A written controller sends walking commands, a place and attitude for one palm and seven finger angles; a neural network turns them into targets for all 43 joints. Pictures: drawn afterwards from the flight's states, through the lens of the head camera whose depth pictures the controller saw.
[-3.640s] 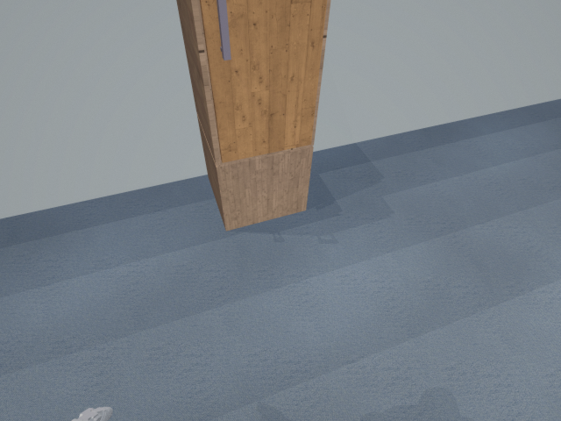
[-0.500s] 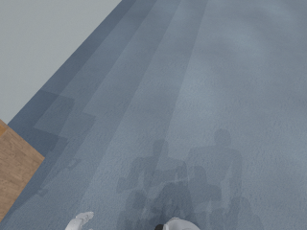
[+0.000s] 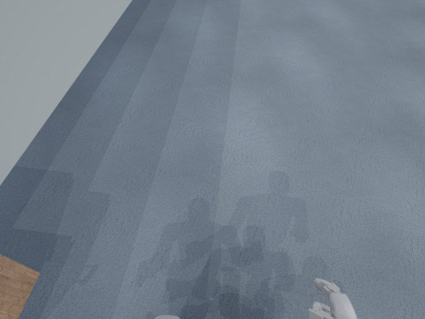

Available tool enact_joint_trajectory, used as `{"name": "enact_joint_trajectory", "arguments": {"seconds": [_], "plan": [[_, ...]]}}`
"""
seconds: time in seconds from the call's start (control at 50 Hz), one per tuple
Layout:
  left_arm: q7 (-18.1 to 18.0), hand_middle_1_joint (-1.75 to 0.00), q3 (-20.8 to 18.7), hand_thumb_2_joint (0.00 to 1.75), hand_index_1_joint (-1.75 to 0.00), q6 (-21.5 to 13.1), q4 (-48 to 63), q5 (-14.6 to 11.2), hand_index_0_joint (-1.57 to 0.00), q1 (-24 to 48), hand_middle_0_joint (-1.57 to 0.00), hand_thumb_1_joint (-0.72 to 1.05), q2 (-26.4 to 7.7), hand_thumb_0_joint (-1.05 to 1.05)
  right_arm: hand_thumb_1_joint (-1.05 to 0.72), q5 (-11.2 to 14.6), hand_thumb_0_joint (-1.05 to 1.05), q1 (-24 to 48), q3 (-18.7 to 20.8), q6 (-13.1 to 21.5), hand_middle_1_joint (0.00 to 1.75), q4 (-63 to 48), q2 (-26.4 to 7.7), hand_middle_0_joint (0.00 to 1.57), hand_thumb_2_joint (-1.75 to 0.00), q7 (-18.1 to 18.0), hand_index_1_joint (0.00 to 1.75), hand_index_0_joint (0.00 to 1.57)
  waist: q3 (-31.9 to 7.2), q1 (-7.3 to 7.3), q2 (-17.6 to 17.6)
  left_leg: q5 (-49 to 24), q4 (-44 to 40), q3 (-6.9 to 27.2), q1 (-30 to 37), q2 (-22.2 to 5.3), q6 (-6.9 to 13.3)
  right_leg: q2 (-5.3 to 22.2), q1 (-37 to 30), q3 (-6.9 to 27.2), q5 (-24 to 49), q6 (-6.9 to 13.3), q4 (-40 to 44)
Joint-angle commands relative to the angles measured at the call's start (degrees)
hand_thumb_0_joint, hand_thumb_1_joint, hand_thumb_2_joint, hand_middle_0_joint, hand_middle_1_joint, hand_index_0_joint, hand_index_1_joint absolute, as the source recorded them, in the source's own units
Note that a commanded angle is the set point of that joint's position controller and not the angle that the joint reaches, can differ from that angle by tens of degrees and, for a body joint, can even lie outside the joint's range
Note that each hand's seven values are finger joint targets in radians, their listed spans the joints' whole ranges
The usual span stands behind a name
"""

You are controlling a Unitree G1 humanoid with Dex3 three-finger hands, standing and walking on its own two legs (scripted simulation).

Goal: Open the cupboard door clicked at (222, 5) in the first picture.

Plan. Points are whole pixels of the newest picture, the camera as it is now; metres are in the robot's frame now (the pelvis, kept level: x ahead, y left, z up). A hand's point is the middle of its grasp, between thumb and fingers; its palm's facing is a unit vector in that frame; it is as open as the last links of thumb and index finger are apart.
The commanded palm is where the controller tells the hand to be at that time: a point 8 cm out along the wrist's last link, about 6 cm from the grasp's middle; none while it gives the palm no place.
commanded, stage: walk to a spot facing it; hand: left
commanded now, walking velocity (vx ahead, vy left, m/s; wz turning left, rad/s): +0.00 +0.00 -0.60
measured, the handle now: out of the picture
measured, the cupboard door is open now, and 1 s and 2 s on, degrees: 0 0 0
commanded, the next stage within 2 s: turn to face it in 1.52 s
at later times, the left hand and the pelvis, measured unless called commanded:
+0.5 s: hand (150, 291) +0.18 +0.15 -0.15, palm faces -0.36 -0.91 -0.23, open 7.4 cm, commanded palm none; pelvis +0.00 +0.00 +0.00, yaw -21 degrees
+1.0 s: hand (156, 308) +0.15 +0.13 -0.15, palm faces -0.45 -0.87 -0.21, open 7.4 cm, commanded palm none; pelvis +0.06 -0.03 +0.01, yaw -34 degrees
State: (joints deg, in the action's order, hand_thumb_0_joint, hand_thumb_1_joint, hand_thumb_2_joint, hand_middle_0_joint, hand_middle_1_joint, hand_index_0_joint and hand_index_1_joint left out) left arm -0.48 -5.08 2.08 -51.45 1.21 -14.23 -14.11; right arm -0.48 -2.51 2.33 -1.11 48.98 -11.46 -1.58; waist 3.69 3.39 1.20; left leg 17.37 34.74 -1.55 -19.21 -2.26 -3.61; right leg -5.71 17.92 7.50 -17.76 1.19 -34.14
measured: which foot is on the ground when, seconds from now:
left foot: down 0.00-0.54, up 0.56-1.00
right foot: down 0.00-0.00, up 0.02-0.52, down 0.54-1.00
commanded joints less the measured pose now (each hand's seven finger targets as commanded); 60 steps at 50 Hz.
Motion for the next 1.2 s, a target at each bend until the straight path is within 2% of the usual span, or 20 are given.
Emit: {"name": "enact_joint_trajectory", "arguments": {"seconds": [0.0, 0.02, 0.04, 0.12, 0.34, 0.46, 0.48, 0.5, 0.52, 0.54, 0.6, 0.66, 0.94, 0.98, 1.02, 1.04, 1.06, 1.08, 1.12, 1.18], "plan": [[-0.13, -0.3, -1.2, 0.9, -0.3, -0.9, 5.54, -0.22, -0.2, -1.26, -0.2, 0.9, -4.83, 0.0, -0.9, -0.4, 0.0, -11.41, 2.97, 1.43, 0.3, -2.6, -15.2, 0.2, -0.9, -0.47, 0.3, 0.2, -12.0, -4.5, -16.68, -41.56, -13.12, 19.75, 22.16, -27.34, 10.79, 2.32, 15.61, -2.52, -19.17, -3.42, -27.91], [-0.17, -0.3, -1.86, 0.9, -0.3, -0.27, 3.64, 0.29, -0.2, -2.2, -0.2, 0.9, -6.66, 0.0, -0.9, -0.75, 0.0, -8.52, 2.09, 1.32, 0.3, -2.72, -11.13, 0.2, -0.9, -0.57, 0.3, 0.2, -8.66, -3.36, -11.75, -37.71, -14.36, 14.05, 15.45, -23.93, 10.27, 3.98, 14.43, -0.95, -15.23, -4.29, -33.99], [0.15, -0.3, -2.32, 0.9, -0.3, 0.23, 3.14, 0.46, -0.2, -2.5, -0.2, 0.9, -6.42, 0.0, -0.9, -0.64, 0.0, -5.28, 1.48, 1.51, 0.3, -3.84, -9.56, 0.2, -0.9, -0.8, 0.3, 0.2, -5.44, -1.75, -13.83, -34.77, -15.73, 10.6, 10.79, -21.28, 8.75, 4.74, 14.31, -1.54, -12.17, -4.71, -36.84], [1.63, -0.3, -1.94, 0.9, -0.3, 0.95, 2.85, 0.28, -0.2, -1.9, -0.2, 0.9, -4.82, 0.0, -0.9, -0.74, 0.0, -7.38, 1.09, 2.06, 0.3, -3.41, -8.36, 0.2, -0.9, -0.8, 0.3, 0.2, -4.42, -2.12, -12.45, -33.82, -14.65, 0.55, 12.23, -14.67, 7.46, 6.22, 14.59, -5.15, -4.83, -5.65, -40.6], [2.28, -0.3, -0.61, 0.9, -0.3, 1.4, 4.94, -0.03, -0.2, 7.8, -0.2, 0.9, -1.59, 0.0, -0.9, -0.99, 0.0, -16.16, 3.28, 1.76, 0.3, 1.41, -9.72, 0.2, -0.9, -0.24, 0.3, 0.2, -3.96, -6.42, -12.75, -30.24, -14.05, -5.23, 17.66, -19.53, 10.79, 9.47, 11.98, -11.49, -7.34, -5.5, -20.26], [1.86, -0.3, -0.57, 0.9, -0.3, -0.16, 4.4, 0.07, -0.2, 5.07, -0.2, 0.9, -2.04, 0.0, -0.9, -1.07, 0.0, -15.1, 4.05, 1.54, 0.3, 2.66, -11.08, 0.2, -0.9, 0.5, 0.3, 0.2, -6.44, -4.19, -12.16, -27.9, -5.35, -10.66, 13.64, -20.15, 6.72, 7.33, -1.35, -14.06, 0.01, -2.19, 0.41], [1.51, -0.3, -1.08, 0.9, -0.3, -0.86, 3.31, 0.16, -0.2, 0.41, -0.2, 0.9, -4.18, 0.0, -0.9, -0.6, 0.0, -14.97, 3.93, 1.43, 0.3, 2.32, -10.62, 0.2, -0.9, 0.74, 0.3, 0.2, -9.01, -1.46, -7.54, -24.48, 3.64, -13.22, 8.73, -19.06, 3.6, 8.92, -10.85, -12.06, 8.39, -0.95, 8.14], [0.67, -0.3, -2.13, 0.9, -0.3, -1.85, 2.21, 0.76, -0.2, -3.97, -0.2, 0.9, -11.15, 0.0, -0.9, -0.18, 0.0, -15.29, 2.86, 1.01, 0.3, 0.61, -6.82, 0.2, -0.9, 1.25, 0.3, 0.2, -10.8, 0.64, 11.16, 1.03, 17.3, -14.88, -6.58, -12.31, -0.09, 21.5, -21.88, 5.65, 22.41, 3.78, 13.64], [-0.01, -0.3, -2.98, 0.9, -0.3, -1.67, 1.33, -0.31, -0.2, -6.23, -0.2, 0.9, -15.54, 0.0, -0.9, -0.61, 0.0, -12.31, 1.89, 0.29, 0.3, -2.01, -4.85, 0.2, -0.9, 1.08, 0.3, 0.2, -11.01, 1.32, 17.55, 20.44, 28.89, -8.78, -15.62, -6.16, -1.82, 29.93, -21.31, 17.07, 38.33, 9.18, 13.56], [-0.56, -0.3, -2.86, 0.9, -0.3, -1.32, 1.41, -0.73, -0.2, -6.13, -0.2, 0.9, -14.1, 0.0, -0.9, -0.58, 0.0, -11.97, 2.25, -0.37, 0.3, -2.14, -6.29, 0.2, -0.9, 0.54, 0.3, 0.2, -10.67, 1.17, 11.6, 18.66, 33.0, -2.51, -16.16, -7.1, -1.13, 29.87, -19.26, 14.01, 31.66, 11.36, 14.16], [-0.52, -0.3, -1.75, 0.9, -0.3, -1.81, 2.85, -0.87, -0.2, 0.96, -0.2, 0.9, -8.99, 0.0, -0.9, -1.26, 0.0, -8.4, 2.59, -0.29, 0.3, -0.95, -7.49, 0.2, -0.9, 1.22, 0.3, 0.2, -3.6, -0.95, 8.82, 6.47, 33.77, -0.21, -19.35, -8.0, -1.45, 21.75, -13.71, 9.78, 9.29, 8.25, 18.61], [0.04, -0.3, -1.03, 0.9, -0.3, -3.23, 2.52, -0.63, -0.2, 1.97, -0.2, 0.9, -7.81, 0.0, -0.9, -1.54, 0.0, -11.2, 2.82, 0.08, 0.3, 0.89, -6.75, 0.2, -0.9, 1.84, 0.3, 0.2, -2.61, -3.31, 5.68, 0.55, 29.3, -1.4, -15.58, -7.11, -2.44, 17.75, -10.34, 4.46, 11.57, 7.02, 18.92], [-0.06, -0.3, -1.04, 0.9, -0.3, -4.92, -1.36, 0.28, -0.2, -7.16, -0.2, 0.9, -7.52, 0.0, -0.9, -0.58, 0.0, 0.82, 2.21, 2.66, 0.3, -4.61, -5.06, 0.2, -0.9, 2.44, 0.3, 0.2, -0.02, -0.15, 6.76, 1.99, 8.32, -0.05, -12.4, -2.88, -1.19, 18.54, -11.75, 14.83, 9.98, 9.92, 18.52], [-0.14, -0.3, -1.28, 0.9, -0.3, -4.66, -1.38, 0.2, -0.2, -6.06, -0.2, 0.9, -8.02, 0.0, -0.9, -0.32, 0.0, -1.14, 2.0, 3.3, 0.3, -4.21, -4.97, 0.2, -0.9, 2.08, 0.3, 0.2, -1.14, -1.21, 7.18, 2.0, 1.35, -0.64, -4.89, -1.44, -0.44, 17.51, -9.61, 14.79, 14.61, 8.93, 15.15], [0.04, -0.3, -1.48, 0.9, -0.3, -4.25, -1.17, -0.28, -0.2, -3.55, -0.2, 0.9, -7.53, 0.0, -0.9, -0.22, 0.0, -9.47, 2.29, 3.82, 0.3, -1.31, -6.5, 0.2, -0.9, 1.18, 0.3, 0.2, -2.96, -5.3, 4.75, -5.12, -8.67, -1.72, 10.7, -0.28, 0.04, 12.92, -1.72, 11.32, 13.32, 5.75, 7.93], [0.45, -0.3, -1.1, 0.9, -0.3, -4.13, -1.01, -0.63, -0.2, -4.21, -0.2, 0.9, -4.58, 0.0, -0.9, -0.5, 0.0, -15.92, 3.09, 4.2, 0.3, 0.86, -10.59, 0.2, -0.9, 0.35, 0.3, 0.2, -6.88, -7.67, -4.39, -3.45, -12.3, 2.82, 23.78, -5.92, 1.11, 7.4, 5.83, 7.12, 9.1, 3.41, -2.97], [1.19, -0.3, -0.5, 0.9, -0.3, -3.9, -0.17, -1.48, -0.2, -5.97, -0.2, 0.9, -1.23, 0.0, -0.9, -1.26, 0.0, -21.86, 4.27, 4.3, 0.3, 2.01, -16.51, 0.2, -0.9, 0.16, 0.3, 0.2, -11.26, -9.0, -21.4, 0.23, -17.08, 22.55, 31.59, -23.95, 6.21, 0.6, 17.94, -2.61, -14.74, -0.38, -20.41], [1.12, -0.3, -0.68, 0.9, -0.3, -3.62, 0.02, -0.67, -0.2, -5.56, -0.2, 0.9, -2.54, 0.0, -0.9, -0.87, 0.0, -21.33, 3.72, 3.45, 0.3, 1.46, -16.67, 0.2, -0.9, 0.27, 0.3, 0.2, -8.39, -8.41, -18.09, 6.97, -21.5, 26.46, 23.15, -28.72, 9.29, 3.78, 18.53, -3.98, -17.2, -1.14, -29.9], [1.74, -0.3, -1.5, 0.9, -0.3, -2.4, -1.61, 0.43, -0.2, -5.64, -0.2, 0.9, -3.29, 0.0, -0.9, -0.92, 0.0, -11.94, 2.11, 3.23, 0.3, -0.95, -10.34, 0.2, -0.9, 0.31, 0.3, 0.2, -0.03, -4.73, -12.82, 13.75, -25.08, 17.25, 7.48, -23.11, 7.76, 7.61, 16.11, -5.41, -10.32, -1.73, -35.09], [2.69, -0.3, -1.54, 0.9, -0.3, -1.13, -2.22, 0.52, -0.2, -6.1, -0.2, 0.9, -1.28, 0.0, -0.9, -0.79, 0.0, -9.62, 0.92, 3.74, 0.3, -0.44, -6.99, 0.2, -0.9, -0.18, 0.3, 0.2, 1.46, -2.31, -10.58, -4.52, -23.12, 3.64, 4.58, -18.02, 6.51, 9.54, 14.36, -7.4, -2.08, -3.15, -36.47]]}}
